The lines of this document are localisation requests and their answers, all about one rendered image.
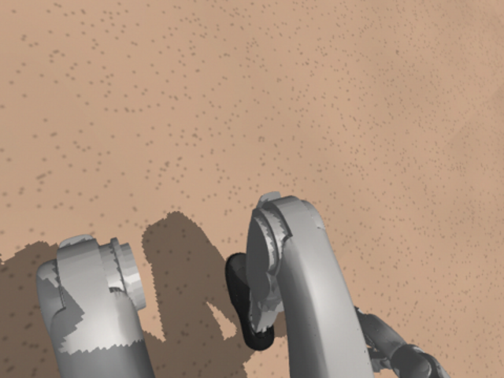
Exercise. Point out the right robot arm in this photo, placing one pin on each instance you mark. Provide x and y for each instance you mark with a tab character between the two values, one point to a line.
410	361

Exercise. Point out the right robot foot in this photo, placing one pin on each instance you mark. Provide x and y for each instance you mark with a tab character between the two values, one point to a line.
239	292

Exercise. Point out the right robot hand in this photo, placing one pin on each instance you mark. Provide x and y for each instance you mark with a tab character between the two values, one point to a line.
379	336

